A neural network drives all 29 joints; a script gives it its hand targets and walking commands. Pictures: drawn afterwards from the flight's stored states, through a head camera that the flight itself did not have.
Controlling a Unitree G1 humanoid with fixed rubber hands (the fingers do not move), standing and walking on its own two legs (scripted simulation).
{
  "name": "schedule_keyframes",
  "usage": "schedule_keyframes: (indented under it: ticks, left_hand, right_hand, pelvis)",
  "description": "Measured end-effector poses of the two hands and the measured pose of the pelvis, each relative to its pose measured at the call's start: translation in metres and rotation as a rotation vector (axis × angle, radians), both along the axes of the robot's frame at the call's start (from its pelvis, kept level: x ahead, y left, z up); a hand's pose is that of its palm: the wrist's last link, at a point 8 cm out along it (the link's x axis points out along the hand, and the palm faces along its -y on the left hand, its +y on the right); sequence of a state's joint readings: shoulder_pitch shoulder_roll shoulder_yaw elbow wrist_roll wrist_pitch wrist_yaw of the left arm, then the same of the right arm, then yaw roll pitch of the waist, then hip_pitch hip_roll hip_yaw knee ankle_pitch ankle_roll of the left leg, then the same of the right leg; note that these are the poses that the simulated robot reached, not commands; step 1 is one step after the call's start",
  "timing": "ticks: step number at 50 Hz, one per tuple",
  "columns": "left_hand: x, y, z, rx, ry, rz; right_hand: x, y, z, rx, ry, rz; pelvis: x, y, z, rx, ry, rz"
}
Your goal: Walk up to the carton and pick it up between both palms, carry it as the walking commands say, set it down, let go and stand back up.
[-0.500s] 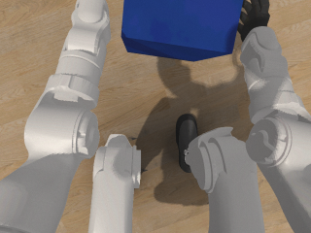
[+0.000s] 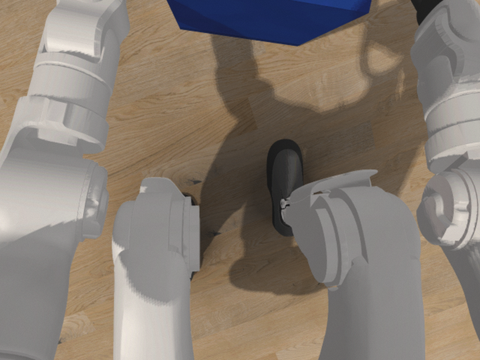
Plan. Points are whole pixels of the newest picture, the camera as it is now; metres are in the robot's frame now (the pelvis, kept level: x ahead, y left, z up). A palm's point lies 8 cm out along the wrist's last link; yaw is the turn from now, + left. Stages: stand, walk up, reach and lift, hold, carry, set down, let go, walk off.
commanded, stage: set down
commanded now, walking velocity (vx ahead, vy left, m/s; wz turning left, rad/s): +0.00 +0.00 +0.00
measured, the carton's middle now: out of the picture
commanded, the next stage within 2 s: let go in 1.20 s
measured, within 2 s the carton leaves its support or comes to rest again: neither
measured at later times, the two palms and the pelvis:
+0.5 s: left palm out of the picture +0.58 +0.12 -0.04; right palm out of the picture +0.49 -0.25 -0.05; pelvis +0.00 +0.00 +0.08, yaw +0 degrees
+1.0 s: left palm out of the picture +0.58 +0.12 +0.11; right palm out of the picture +0.48 -0.26 +0.09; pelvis +0.00 +0.00 +0.21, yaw +0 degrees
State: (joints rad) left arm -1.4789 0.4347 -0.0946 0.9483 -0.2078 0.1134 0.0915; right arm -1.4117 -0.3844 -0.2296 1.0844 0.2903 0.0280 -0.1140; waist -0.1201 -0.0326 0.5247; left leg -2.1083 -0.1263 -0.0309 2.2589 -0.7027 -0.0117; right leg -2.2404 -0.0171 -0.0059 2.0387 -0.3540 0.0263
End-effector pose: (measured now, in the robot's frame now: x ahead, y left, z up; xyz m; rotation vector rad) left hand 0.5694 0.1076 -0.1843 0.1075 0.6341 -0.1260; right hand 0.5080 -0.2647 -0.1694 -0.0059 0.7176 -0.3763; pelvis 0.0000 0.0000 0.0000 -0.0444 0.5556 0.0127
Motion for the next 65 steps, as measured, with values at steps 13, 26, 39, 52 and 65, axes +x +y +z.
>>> schedule_keyframes:
  ticks: [13, 26, 39, 52, 65]
  left_hand:
    - [0.012, 0.002, 0.062, 0.081, 0.008, 0.036]
    - [0.012, 0.014, 0.144, 0.07, 0.002, 0.043]
    - [0.011, 0.01, 0.224, 0.075, -0.019, 0.009]
    - [0.012, 0.01, 0.303, 0.098, -0.011, -0.015]
    - [0.01, 0.014, 0.36, 0.08, 0.02, 0.003]
  right_hand:
    - [-0.023, 0.012, 0.032, 0.043, -0.028, -0.039]
    - [-0.019, 0.009, 0.124, 0.007, -0.053, -0.015]
    - [-0.024, 0.004, 0.199, 0.007, -0.063, -0.021]
    - [-0.026, 0.004, 0.273, 0.037, -0.071, -0.021]
    - [-0.035, 0.002, 0.325, 0.002, -0.019, -0.002]
  pelvis:
    - [0.004, 0.003, 0.031, 0.039, -0.048, -0.022]
    - [-0.004, 0.004, 0.089, 0.033, -0.078, -0.017]
    - [-0.005, 0.003, 0.153, 0.042, -0.096, -0.027]
    - [0.001, 0.001, 0.22, 0.062, -0.135, -0.043]
    - [0.019, -0.003, 0.274, 0.064, -0.074, -0.045]
